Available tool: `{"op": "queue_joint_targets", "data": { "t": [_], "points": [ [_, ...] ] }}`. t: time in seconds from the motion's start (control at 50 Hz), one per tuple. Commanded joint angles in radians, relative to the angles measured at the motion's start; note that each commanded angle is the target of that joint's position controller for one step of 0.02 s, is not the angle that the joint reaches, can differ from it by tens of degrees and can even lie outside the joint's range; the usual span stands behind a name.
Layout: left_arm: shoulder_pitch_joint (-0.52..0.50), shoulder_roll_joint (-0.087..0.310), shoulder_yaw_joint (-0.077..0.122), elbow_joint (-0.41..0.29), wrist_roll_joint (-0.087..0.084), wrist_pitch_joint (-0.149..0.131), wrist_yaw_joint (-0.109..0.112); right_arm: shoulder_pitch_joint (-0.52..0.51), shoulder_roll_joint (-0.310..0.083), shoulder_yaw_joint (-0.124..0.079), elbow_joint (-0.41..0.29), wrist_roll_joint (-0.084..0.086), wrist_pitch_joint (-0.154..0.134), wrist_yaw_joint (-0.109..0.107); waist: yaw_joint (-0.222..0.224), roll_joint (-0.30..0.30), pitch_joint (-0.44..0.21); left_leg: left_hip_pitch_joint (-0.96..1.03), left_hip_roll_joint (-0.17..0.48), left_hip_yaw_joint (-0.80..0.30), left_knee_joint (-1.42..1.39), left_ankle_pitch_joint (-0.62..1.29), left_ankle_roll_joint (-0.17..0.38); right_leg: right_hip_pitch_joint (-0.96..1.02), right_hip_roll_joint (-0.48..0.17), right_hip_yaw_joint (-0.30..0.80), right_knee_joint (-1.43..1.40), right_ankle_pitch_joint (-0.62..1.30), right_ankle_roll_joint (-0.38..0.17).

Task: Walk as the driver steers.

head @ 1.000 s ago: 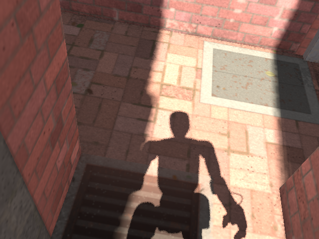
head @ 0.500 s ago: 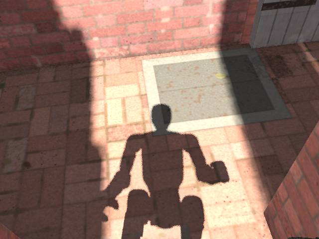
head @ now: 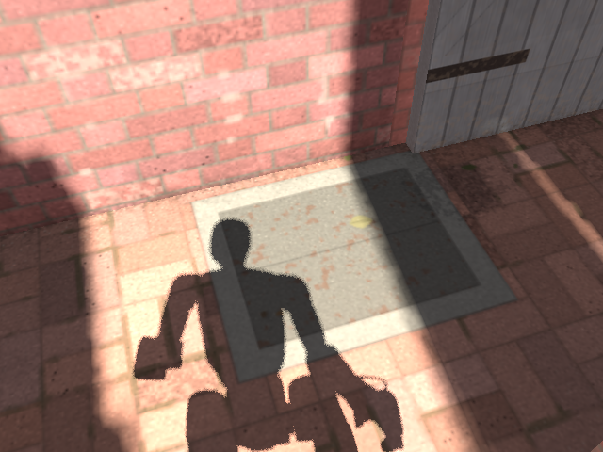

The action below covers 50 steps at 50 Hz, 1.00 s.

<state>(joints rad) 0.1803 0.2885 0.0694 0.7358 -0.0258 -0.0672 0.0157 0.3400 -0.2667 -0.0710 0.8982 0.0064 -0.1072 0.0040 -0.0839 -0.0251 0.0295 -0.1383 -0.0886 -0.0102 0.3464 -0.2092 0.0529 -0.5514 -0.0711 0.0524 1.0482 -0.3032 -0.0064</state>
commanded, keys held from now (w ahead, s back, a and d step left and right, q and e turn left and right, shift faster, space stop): w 0.12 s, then w+q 0.40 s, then q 0.46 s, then w+q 0.02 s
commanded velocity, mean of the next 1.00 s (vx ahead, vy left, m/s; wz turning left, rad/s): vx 0.36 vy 0.00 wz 0.37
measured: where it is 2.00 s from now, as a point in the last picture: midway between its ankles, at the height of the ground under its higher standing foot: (275, 421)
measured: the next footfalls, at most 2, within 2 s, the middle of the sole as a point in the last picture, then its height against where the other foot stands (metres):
right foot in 0.20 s outside the picture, level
left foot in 0.74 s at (226, 441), level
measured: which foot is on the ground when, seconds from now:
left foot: down 0.00-0.22, up 0.24-0.72, down 0.74-1.00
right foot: up 0.00-0.18, down 0.20-0.76, up 0.78-1.00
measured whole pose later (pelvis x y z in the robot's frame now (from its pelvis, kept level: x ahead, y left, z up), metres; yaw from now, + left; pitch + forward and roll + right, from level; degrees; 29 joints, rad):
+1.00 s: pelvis +0.44 +0.06 -0.01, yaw +26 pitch +3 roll -2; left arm 0.12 0.28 0.07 0.79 0.01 -0.01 0.05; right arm 0.22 -0.26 -0.07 0.61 0.01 -0.01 0.00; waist -0.02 0.00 0.06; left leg -0.43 -0.11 -0.07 0.48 -0.09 0.10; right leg -0.60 -0.02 0.09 1.06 -0.37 0.05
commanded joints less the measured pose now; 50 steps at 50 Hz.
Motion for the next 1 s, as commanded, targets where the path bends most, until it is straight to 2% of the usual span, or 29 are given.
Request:
{"op": "queue_joint_targets", "data": {
  "t": [0.02, 0.06, 0.1, 0.14, 0.18, 0.2, 0.22, 0.24, 0.26, 0.28, 0.3, 0.32, 0.38, 0.48, 0.52, 0.6, 0.66, 0.7, 0.72, 0.74, 0.76, 0.78, 0.8, 0.82, 0.84, 0.88, 0.92, 0.96, 1.0],
  "points": [
    [-0.063, 0.02, -0.009, -0.095, 0.008, -0.01, 0.006, -0.054, -0.157, -0.03, -0.044, 0.007, -0.012, -0.013, 0.045, 0.081, 0.042, -0.066, 0.246, -0.186, -0.182, 0.364, 0.162, -0.03, -0.037, -0.011, -0.24, 0.203, 0.01],
    [-0.096, 0.002, -0.021, -0.083, 0.02, -0.013, -0.005, -0.039, -0.165, -0.027, -0.041, -0.004, -0.005, 0.005, 0.021, 0.069, 0.022, -0.137, 0.221, -0.106, -0.196, 0.378, 0.151, 0.118, 0.002, -0.05, -0.374, 0.363, 0.0],
    [-0.105, 0.042, -0.011, -0.072, -0.002, 0.006, -0.009, -0.015, -0.165, -0.027, -0.011, 0.022, -0.008, 0.017, 0.026, 0.11, 0.026, -0.084, 0.245, -0.097, -0.192, 0.379, 0.145, 0.146, 0.005, -0.049, -0.408, 0.357, -0.005],
    [-0.143, 0.07, -0.004, -0.087, 0.014, 0.012, -0.013, 0.04, -0.153, -0.025, 0.021, 0.046, -0.009, 0.023, 0.016, 0.086, 0.035, -0.005, 0.276, -0.121, -0.161, 0.337, 0.123, 0.149, 0.008, -0.037, -0.488, 0.333, -0.016],
    [-0.06, 0.119, 0.025, -0.061, 0.017, 0.011, -0.003, 0.07, -0.143, -0.024, 0.046, 0.036, 0.005, 0.012, 0.062, 0.084, -0.009, 0.017, 0.271, -0.126, -0.075, 0.374, 0.076, 0.29, 0.019, -0.023, -0.53, 0.298, -0.026],
    [0.08, 0.16, 0.053, -0.018, 0.026, 0.014, 0.005, 0.058, -0.125, -0.014, 0.051, 0.016, 0.016, 0.007, 0.138, 0.081, -0.087, -0.018, 0.208, -0.099, 0.068, 0.382, 0.039, 0.475, 0.028, -0.034, -0.529, 0.276, -0.041],
    [0.235, 0.217, 0.081, 0.009, 0.024, 0.009, 0.004, 0.037, -0.078, 0.005, 0.0, -0.004, 0.017, -0.003, 0.206, 0.02, -0.211, -0.15, 0.137, -0.052, 0.317, 0.207, -0.001, 0.702, -0.097, 0.08, -0.481, 0.335, -0.081],
    [0.332, 0.28, 0.089, 0.04, 0.025, 0.009, -0.001, 0.178, 0.016, 0.036, -0.014, 0.018, 0.015, -0.01, 0.178, -0.246, -0.368, -0.396, 0.032, -0.016, 0.672, -0.25, -0.06, 0.925, -0.354, 0.477, -0.597, 0.157, -0.231],
    [0.382, 0.206, 0.076, 0.066, 0.028, -0.007, -0.001, 0.168, -0.026, 0.021, 0.002, 0.029, 0.025, -0.008, 0.201, -0.188, -0.388, -0.506, 0.053, -0.131, 0.892, -0.365, -0.061, 0.874, -0.373, 0.673, -0.696, -0.126, -0.248],
    [0.303, 0.161, 0.059, 0.066, 0.023, -0.024, 0.001, 0.095, -0.08, 0.004, -0.022, 0.039, 0.029, -0.013, 0.19, -0.124, -0.248, -0.584, 0.082, -0.15, 0.985, -0.29, -0.049, 0.753, -0.348, 0.586, -0.737, -0.221, -0.196],
    [0.194, 0.121, 0.042, 0.048, 0.029, -0.026, -0.005, 0.049, -0.09, -0.006, -0.046, 0.025, 0.038, -0.024, 0.158, -0.088, -0.132, -0.595, 0.124, -0.131, 1.009, -0.188, -0.046, 0.613, -0.319, 0.464, -0.756, -0.119, -0.182],
    [0.123, 0.087, 0.033, 0.049, 0.035, -0.031, -0.006, 0.022, -0.086, -0.013, -0.06, 0.01, 0.045, -0.033, 0.128, -0.079, -0.072, -0.562, 0.147, -0.14, 0.962, -0.099, -0.045, 0.491, -0.287, 0.364, -0.8, -0.028, -0.171],
    [0.08, 0.044, 0.027, 0.069, 0.042, -0.056, 0.003, 0.08, -0.051, -0.022, -0.061, 0.032, 0.076, -0.052, 0.068, -0.128, -0.007, -0.44, 0.176, -0.126, 0.854, -0.006, -0.04, 0.36, -0.203, 0.123, -0.873, 0.1, -0.107],
    [0.197, 0.08, 0.056, 0.125, 0.042, -0.049, 0.035, -0.026, -0.016, -0.022, -0.138, 0.032, 0.103, -0.049, 0.089, -0.042, 0.056, -0.634, 0.174, -0.163, 0.759, 0.116, -0.051, 0.446, -0.25, 0.023, -0.894, 0.151, -0.155],
    [0.163, 0.062, 0.042, 0.117, 0.046, -0.042, 0.028, -0.09, -0.039, -0.029, -0.181, 0.045, 0.098, -0.041, 0.082, -0.05, 0.074, -0.674, 0.184, -0.162, 0.682, 0.147, -0.059, 0.462, -0.251, -0.011, -0.918, 0.134, -0.162],
    [0.142, 0.1, 0.046, 0.1, 0.04, -0.02, 0.039, -0.206, 0.003, -0.006, -0.262, 0.022, 0.102, -0.007, 0.107, -0.042, 0.112, -0.549, 0.174, -0.008, 0.486, 0.273, -0.06, 0.401, -0.203, -0.213, -0.852, 0.443, -0.125],
    [0.173, 0.121, 0.044, 0.112, 0.019, -0.007, 0.042, -0.25, -0.014, -0.007, -0.325, 0.014, 0.104, 0.019, 0.125, -0.072, 0.088, -0.442, 0.153, 0.059, 0.383, 0.23, -0.035, 0.454, -0.205, -0.263, -0.8, 0.552, -0.097],
    [0.145, 0.163, 0.055, 0.104, -0.003, 0.007, 0.042, -0.161, -0.059, -0.025, -0.331, 0.011, 0.106, 0.028, 0.07, -0.093, 0.023, -0.33, 0.107, 0.094, 0.356, 0.125, -0.003, 0.502, -0.217, -0.279, -0.652, 0.761, -0.079],
    [0.121, 0.174, 0.059, 0.094, -0.014, 0.013, 0.04, -0.046, -0.099, -0.045, -0.309, 0.009, 0.105, 0.03, 0.003, -0.078, -0.04, -0.193, 0.071, 0.105, 0.306, 0.125, 0.024, 0.495, -0.2, -0.294, -0.501, 0.816, -0.061],
    [0.123, 0.164, 0.058, 0.089, -0.017, 0.01, 0.034, 0.07, -0.164, -0.076, -0.28, 0.013, 0.107, 0.017, -0.059, -0.027, -0.109, -0.019, 0.033, 0.078, 0.241, 0.185, 0.063, 0.44, -0.156, -0.293, -0.31, 0.742, -0.023],
    [0.17, 0.11, 0.041, 0.074, 0.018, -0.002, 0.018, 0.085, -0.276, -0.1, -0.28, 0.005, 0.12, -0.016, -0.027, 0.241, -0.133, 0.131, 0.18, -0.152, 0.213, 0.615, 0.138, 0.245, -0.053, -0.306, 0.023, 0.184, 0.049],
    [0.353, 0.026, 0.009, 0.062, 0.069, -0.008, -0.01, -0.007, -0.31, -0.084, -0.345, -0.01, 0.106, -0.017, 0.119, 0.416, -0.322, 0.345, 0.425, -0.623, 0.161, 0.737, 0.382, -0.023, 0.127, -0.125, 0.393, -0.454, 0.114],
    [0.301, 0.106, 0.023, 0.074, 0.024, -0.011, -0.023, 0.01, -0.241, -0.065, -0.378, -0.013, 0.093, 0.005, 0.033, 0.232, -0.455, 0.302, 0.454, -0.763, -0.001, 0.391, 0.4, -0.049, 0.114, 0.06, 0.464, -0.416, 0.094],
    [0.157, 0.085, 0.02, 0.041, -0.009, -0.003, -0.02, -0.022, -0.182, -0.049, -0.351, -0.004, 0.078, 0.015, 0.026, 0.138, -0.296, 0.21, 0.396, -0.624, -0.017, 0.231, 0.322, -0.137, 0.082, 0.034, 0.432, -0.3, 0.065],
    [0.114, 0.045, 0.01, 0.036, 0.01, 0.014, 0.001, -0.082, -0.153, -0.042, -0.341, 0.015, 0.072, 0.016, 0.065, 0.063, -0.169, 0.06, 0.351, -0.513, -0.013, 0.172, 0.248, -0.155, 0.037, 0.024, 0.34, -0.208, 0.05],
    [0.103, 0.089, 0.026, 0.042, 0.042, 0.052, 0.025, -0.153, -0.145, -0.042, -0.361, 0.004, 0.072, 0.011, 0.115, 0.074, -0.117, -0.174, 0.281, -0.386, -0.024, 0.251, 0.201, -0.012, -0.002, 0.037, 0.193, -0.112, 0.035],
    [0.114, 0.065, 0.023, 0.047, 0.051, 0.059, 0.027, -0.171, -0.147, -0.043, -0.368, -0.018, 0.073, 0.008, 0.134, 0.097, -0.16, -0.186, 0.251, -0.338, -0.01, 0.401, 0.2, 0.048, 0.03, 0.024, 0.1, -0.082, 0.039],
    [0.096, 0.053, 0.02, 0.051, 0.044, 0.06, 0.035, -0.137, -0.148, -0.041, -0.362, 0.001, 0.083, -0.004, 0.113, 0.087, -0.214, -0.11, 0.251, -0.341, 0.007, 0.452, 0.208, 0.025, 0.051, 0.039, 0.029, -0.06, 0.061],
    [0.057, 0.055, 0.017, 0.036, 0.035, 0.063, 0.041, -0.113, -0.148, -0.04, -0.359, 0.015, 0.099, -0.027, 0.095, 0.092, -0.224, -0.068, 0.25, -0.384, -0.013, 0.216, 0.201, -0.033, 0.05, 0.066, -0.019, -0.004, 0.064]
  ]
}}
